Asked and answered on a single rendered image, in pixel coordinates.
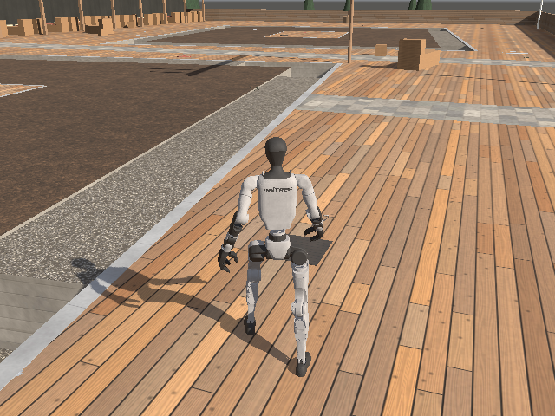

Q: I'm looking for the right robot forearm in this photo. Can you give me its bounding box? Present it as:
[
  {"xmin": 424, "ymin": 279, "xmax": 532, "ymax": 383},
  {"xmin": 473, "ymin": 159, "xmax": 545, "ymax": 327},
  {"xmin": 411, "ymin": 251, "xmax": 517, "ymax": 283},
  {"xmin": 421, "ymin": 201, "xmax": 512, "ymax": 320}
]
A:
[{"xmin": 310, "ymin": 206, "xmax": 323, "ymax": 231}]

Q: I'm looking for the left robot forearm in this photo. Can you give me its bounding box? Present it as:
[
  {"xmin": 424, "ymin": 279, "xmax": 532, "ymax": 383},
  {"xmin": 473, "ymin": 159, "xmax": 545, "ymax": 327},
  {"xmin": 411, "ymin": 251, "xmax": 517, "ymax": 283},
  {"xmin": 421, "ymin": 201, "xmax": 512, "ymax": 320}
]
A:
[{"xmin": 221, "ymin": 211, "xmax": 243, "ymax": 252}]

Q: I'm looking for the left robot hand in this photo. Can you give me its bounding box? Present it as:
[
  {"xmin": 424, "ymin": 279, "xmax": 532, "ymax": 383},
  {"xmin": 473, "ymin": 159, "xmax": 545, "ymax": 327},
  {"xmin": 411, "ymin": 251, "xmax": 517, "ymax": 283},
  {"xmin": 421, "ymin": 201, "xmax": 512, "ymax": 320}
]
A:
[{"xmin": 218, "ymin": 245, "xmax": 238, "ymax": 273}]

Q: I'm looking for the right robot upper arm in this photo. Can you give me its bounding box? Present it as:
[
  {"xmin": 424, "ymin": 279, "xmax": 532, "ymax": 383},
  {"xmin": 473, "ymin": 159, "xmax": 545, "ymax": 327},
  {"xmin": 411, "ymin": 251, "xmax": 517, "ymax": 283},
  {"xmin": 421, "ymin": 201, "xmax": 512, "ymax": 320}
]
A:
[{"xmin": 294, "ymin": 174, "xmax": 320, "ymax": 220}]

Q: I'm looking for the left robot shin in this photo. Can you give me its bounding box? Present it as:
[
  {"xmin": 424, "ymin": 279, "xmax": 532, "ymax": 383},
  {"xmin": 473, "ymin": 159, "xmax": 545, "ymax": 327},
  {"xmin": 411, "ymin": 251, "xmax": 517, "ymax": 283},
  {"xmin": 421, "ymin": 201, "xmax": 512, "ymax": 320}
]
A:
[{"xmin": 246, "ymin": 269, "xmax": 258, "ymax": 323}]

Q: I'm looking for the right robot hand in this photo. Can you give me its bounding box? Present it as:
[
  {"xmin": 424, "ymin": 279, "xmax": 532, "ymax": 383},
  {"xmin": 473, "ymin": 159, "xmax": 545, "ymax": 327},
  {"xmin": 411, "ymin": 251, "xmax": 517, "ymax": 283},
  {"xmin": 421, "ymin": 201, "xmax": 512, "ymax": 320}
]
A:
[{"xmin": 304, "ymin": 227, "xmax": 323, "ymax": 241}]

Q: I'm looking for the robot right foot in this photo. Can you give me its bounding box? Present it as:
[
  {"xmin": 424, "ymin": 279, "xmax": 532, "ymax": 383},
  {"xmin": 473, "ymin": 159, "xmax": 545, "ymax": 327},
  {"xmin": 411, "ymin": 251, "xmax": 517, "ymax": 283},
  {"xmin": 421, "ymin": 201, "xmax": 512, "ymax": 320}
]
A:
[{"xmin": 296, "ymin": 352, "xmax": 311, "ymax": 377}]

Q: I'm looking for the left robot upper arm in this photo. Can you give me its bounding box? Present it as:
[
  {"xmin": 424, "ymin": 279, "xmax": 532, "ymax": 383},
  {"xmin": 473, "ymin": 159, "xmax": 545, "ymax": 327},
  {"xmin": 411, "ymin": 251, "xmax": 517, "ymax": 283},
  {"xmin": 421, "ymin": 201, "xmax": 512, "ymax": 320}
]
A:
[{"xmin": 235, "ymin": 175, "xmax": 259, "ymax": 225}]

